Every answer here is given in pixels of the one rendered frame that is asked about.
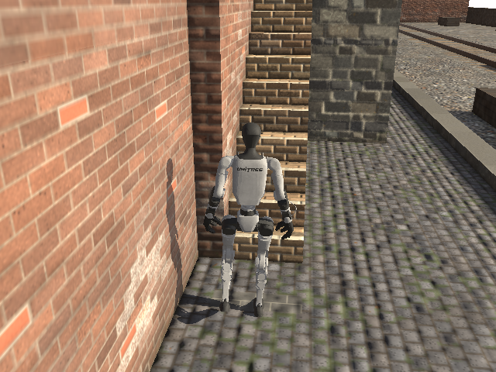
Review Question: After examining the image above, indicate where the left robot forearm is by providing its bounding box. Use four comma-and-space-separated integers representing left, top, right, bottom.
205, 186, 220, 219

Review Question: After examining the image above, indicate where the robot right foot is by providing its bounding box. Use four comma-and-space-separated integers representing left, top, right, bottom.
253, 298, 264, 317

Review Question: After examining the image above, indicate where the humanoid robot torso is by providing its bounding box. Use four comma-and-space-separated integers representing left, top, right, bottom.
232, 152, 268, 233

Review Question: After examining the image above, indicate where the right robot upper arm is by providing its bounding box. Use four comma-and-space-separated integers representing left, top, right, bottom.
267, 157, 286, 201

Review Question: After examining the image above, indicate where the right robot hand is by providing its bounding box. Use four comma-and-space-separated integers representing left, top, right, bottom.
275, 221, 294, 239

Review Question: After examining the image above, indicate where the left robot upper arm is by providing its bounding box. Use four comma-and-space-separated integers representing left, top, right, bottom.
212, 156, 234, 198

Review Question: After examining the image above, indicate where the right robot forearm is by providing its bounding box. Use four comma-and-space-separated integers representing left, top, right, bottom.
277, 189, 292, 223

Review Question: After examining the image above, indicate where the left robot hand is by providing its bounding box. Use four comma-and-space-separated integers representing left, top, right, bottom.
203, 216, 222, 233

